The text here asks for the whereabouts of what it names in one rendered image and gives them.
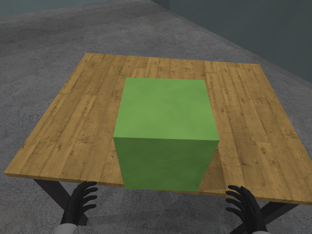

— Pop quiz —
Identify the right robot hand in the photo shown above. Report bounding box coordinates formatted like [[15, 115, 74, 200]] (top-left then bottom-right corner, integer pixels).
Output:
[[226, 185, 268, 234]]

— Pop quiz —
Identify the carton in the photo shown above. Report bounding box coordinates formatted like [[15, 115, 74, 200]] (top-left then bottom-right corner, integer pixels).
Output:
[[113, 78, 220, 191]]

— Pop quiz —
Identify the table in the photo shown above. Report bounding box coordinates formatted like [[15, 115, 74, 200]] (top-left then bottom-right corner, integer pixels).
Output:
[[4, 53, 312, 234]]

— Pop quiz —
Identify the left robot hand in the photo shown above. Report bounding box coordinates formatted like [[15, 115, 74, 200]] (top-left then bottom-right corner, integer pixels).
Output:
[[60, 181, 98, 226]]

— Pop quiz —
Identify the left robot forearm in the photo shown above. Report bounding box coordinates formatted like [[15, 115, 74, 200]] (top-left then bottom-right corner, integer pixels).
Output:
[[52, 223, 79, 234]]

